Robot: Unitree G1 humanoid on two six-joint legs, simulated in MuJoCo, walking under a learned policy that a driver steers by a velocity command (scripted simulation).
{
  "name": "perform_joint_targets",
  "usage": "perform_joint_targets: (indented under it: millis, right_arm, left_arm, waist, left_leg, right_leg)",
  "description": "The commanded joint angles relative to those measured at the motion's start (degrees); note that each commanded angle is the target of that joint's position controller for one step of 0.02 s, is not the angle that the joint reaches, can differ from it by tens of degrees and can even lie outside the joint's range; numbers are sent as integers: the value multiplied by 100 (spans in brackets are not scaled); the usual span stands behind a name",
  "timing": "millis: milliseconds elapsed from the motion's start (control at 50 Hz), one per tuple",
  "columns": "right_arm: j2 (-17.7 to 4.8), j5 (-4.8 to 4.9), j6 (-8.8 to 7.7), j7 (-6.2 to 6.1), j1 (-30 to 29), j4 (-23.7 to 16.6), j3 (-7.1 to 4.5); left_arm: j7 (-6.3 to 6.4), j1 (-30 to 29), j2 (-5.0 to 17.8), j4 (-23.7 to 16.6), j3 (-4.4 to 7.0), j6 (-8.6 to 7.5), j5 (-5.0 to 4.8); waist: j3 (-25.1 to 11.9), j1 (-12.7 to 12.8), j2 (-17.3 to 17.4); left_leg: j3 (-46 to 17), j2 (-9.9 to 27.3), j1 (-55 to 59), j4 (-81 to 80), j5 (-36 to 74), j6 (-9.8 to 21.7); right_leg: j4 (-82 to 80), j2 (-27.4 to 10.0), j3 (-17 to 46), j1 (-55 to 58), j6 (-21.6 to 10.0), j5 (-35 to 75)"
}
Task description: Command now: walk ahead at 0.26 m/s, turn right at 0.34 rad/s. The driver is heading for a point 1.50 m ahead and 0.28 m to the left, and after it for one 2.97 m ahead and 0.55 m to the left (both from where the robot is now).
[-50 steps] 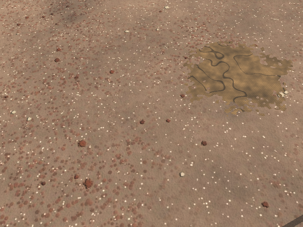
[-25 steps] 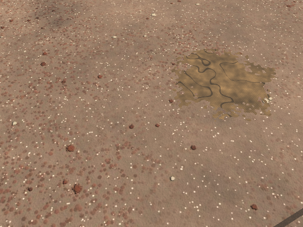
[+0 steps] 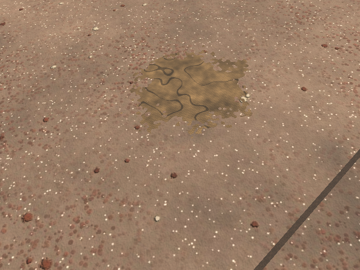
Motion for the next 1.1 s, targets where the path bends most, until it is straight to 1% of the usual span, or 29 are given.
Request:
perform_joint_targets:
  millis: [20,120,220,280,320,340,360,380,400,420,440,460,520,600,660,720,760,780,800,820,840,860,880,900,920,940,980,1040,1100]
  right_arm:
    - [-372,-10,-287,88,-554,-451,-43]
    - [-379,54,-496,202,-687,-478,12]
    - [-376,145,-592,307,-706,-530,116]
    - [-394,133,-599,342,-323,-456,144]
    - [-671,142,-572,292,690,-192,18]
    - [-1120,111,-567,271,1511,-90,-80]
    - [-1563,94,-565,351,1814,3,-195]
    - [-1006,147,-577,392,1665,-53,-54]
    - [-796,79,-565,385,1436,-148,10]
    - [-712,19,-538,381,1299,-239,39]
    - [-660,21,-496,370,1212,-295,61]
    - [-621,5,-470,343,1163,-333,90]
    - [-715,70,-412,233,1196,-368,60]
    - [-827,91,-327,88,1452,-269,10]
    - [-820,144,-280,48,1764,-144,-2]
    - [-812,159,-221,-2,1737,-108,-33]
    - [-794,120,-168,8,1608,-159,-48]
    - [-693,82,-148,40,1462,-243,-2]
    - [-380,-52,-151,63,1430,-406,124]
    - [243,95,-212,103,2502,-449,306]
    - [-339,200,-234,87,2493,-233,229]
    - [-672,215,-238,99,1779,-299,136]
    - [-666,142,-250,85,1312,-419,139]
    - [-607,54,-283,100,979,-520,128]
    - [-510,64,-287,135,965,-555,130]
    - [-380,89,-280,160,1024,-549,161]
    - [-153,62,-256,195,959,-586,244]
    - [-22,-37,-314,252,435,-760,358]
    - [-75,7,-389,318,-102,-858,380]
  left_arm:
    - [28,220,1013,-180,249,-122,37]
    - [-64,303,1129,-75,250,-195,22]
    - [-141,463,1134,38,234,-236,12]
    - [-176,443,1108,94,227,-223,-8]
    - [-163,330,909,59,152,-244,56]
    - [-138,167,599,-148,34,-285,167]
    - [-127,306,525,-407,14,-428,129]
    - [-157,117,984,-383,106,-543,1]
    - [-213,-89,1053,-394,132,-622,-72]
    - [-233,-201,948,-375,111,-664,-19]
    - [-251,-322,932,-426,128,-688,100]
    - [-270,-347,872,-460,136,-687,160]
    - [-280,-491,657,-558,106,-624,179]
    - [-283,-1353,383,-814,2,-622,132]
    - [-323,-1759,442,-948,20,-652,61]
    - [-321,-1714,655,-962,110,-685,31]
    - [-273,-1117,894,-835,237,-714,34]
    - [-228,-407,1047,-703,331,-724,58]
    - [-167,583,1335,-619,398,-697,154]
    - [-214,955,1616,-370,466,-626,169]
    - [-252,910,1012,-379,351,-617,56]
    - [-234,584,697,-401,269,-596,38]
    - [-241,280,652,-392,236,-567,84]
    - [-251,120,592,-336,215,-548,115]
    - [-246,54,540,-301,184,-561,175]
    - [-251,25,496,-260,177,-579,162]
    - [-263,51,563,-145,199,-618,58]
    - [-248,83,855,-42,273,-612,3]
    - [-254,241,1005,57,293,-559,-46]
  waist:
    - [-157,283,-910]
    - [91,415,-859]
    - [189,467,-787]
    - [105,157,-657]
    - [-399,-376,-463]
    - [-922,-655,525]
    - [-1030,-507,1831]
    - [-553,-553,994]
    - [-155,-510,670]
    - [-62,-465,310]
    - [47,-407,117]
    - [12,-306,191]
    - [-19,-233,315]
    - [124,-458,360]
    - [133,-568,367]
    - [129,-403,495]
    - [-220,-89,613]
    - [-779,310,555]
    - [-1781,675,109]
    - [-2615,146,-1910]
    - [-2207,272,-1490]
    - [-1259,397,-875]
    - [-705,306,-379]
    - [-311,208,-297]
    - [-212,41,-457]
    - [-198,-51,-580]
    - [-117,-134,-639]
    - [15,-32,-543]
    - [70,159,-500]
  left_leg:
    - [6,135,-762,-779,291,-11]
    - [134,126,-411,-1518,342,156]
    - [341,141,-120,-1820,295,496]
    - [544,3,659,-2177,433,753]
    - [329,-38,2097,-2323,384,1027]
    - [-1206,976,3106,-2760,162,1469]
    - [-3600,1833,4203,-3454,-754,2284]
    - [-3720,1879,4090,-3644,-1432,2255]
    - [-3093,1648,3804,-3641,-1094,2111]
    - [-2620,1393,3553,-3672,-561,2022]
    - [-2323,1242,3323,-3718,58,1987]
    - [-2045,1090,3088,-3770,587,1945]
    - [-1526,828,2622,-3839,1753,1937]
    - [-1083,441,1851,-3761,2022,1647]
    - [-1361,564,1819,-3645,1759,1521]
    - [-1722,794,2272,-3286,1903,1403]
    - [-1742,722,2437,-2602,3035,1272]
    - [-1552,415,2217,-1670,3338,1105]
    - [-1262,75,1434,-143,2327,955]
    - [-729,-776,-665,1755,-1725,600]
    - [-833,-373,-1235,2441,-1867,570]
    - [-690,-161,-1404,2522,-1356,556]
    - [-460,43,-1281,2365,-974,537]
    - [-387,172,-1210,2088,-782,533]
    - [-369,311,-975,1903,-661,548]
    - [-305,367,-827,1685,-633,551]
    - [-131,473,-796,1113,-644,508]
    - [59,579,-713,22,152,444]
    - [261,404,-272,-1014,1132,440]
  right_leg:
    - [-1028,-1505,1710,920,-735,-1373]
    - [-1026,-1558,1749,599,-810,-1484]
    - [-983,-1732,1534,632,-801,-1288]
    - [-665,-1665,1119,475,-647,-593]
    - [539,-1262,494,20,-325,914]
    - [2459,-703,-180,-742,40,556]
    - [3941,37,-449,-2695,414,-1840]
    - [4483,-296,-16,-3457,389,-1960]
    - [4580,-531,-14,-3659,327,-1448]
    - [4438,-678,-85,-3593,334,-1055]
    - [4118,-767,-131,-3523,397,-775]
    - [3836,-826,-146,-3259,467,-555]
    - [3096,-696,-370,-2940,763,-178]
    - [1481,-387,-487,-2196,930,1074]
    - [924,-247,-378,-1762,848,1572]
    - [653,-299,-165,-1545,664,1255]
    - [554,-244,-313,-728,421,781]
    - [443,-433,-283,370,201,927]
    - [759,-1354,591,2025,-191,568]
    - [352,-2746,3375,3936,-1193,-441]
    - [-125,-2719,3934,3530,-1090,-1430]
    - [-263,-2429,2948,2671,-855,-1326]
    - [-375,-2193,2262,1853,-741,-655]
    - [-518,-1996,1812,1220,-736,-11]
    - [-668,-1842,1473,827,-725,349]
    - [-804,-1748,1271,628,-752,523]
    - [-1052,-1752,948,370,-878,764]
    - [-1300,-1685,472,151,-905,941]
    - [-1303,-1498,24,56,-699,1045]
